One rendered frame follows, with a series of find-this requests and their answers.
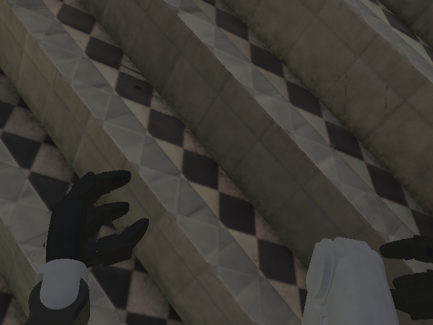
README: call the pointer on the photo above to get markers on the left robot hand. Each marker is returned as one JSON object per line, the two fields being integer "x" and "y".
{"x": 76, "y": 218}

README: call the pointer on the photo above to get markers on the right robot hand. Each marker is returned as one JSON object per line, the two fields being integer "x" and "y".
{"x": 413, "y": 293}

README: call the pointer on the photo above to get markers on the robot right thigh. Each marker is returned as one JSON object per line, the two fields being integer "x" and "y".
{"x": 345, "y": 276}

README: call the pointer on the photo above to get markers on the left robot forearm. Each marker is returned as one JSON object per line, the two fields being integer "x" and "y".
{"x": 61, "y": 294}

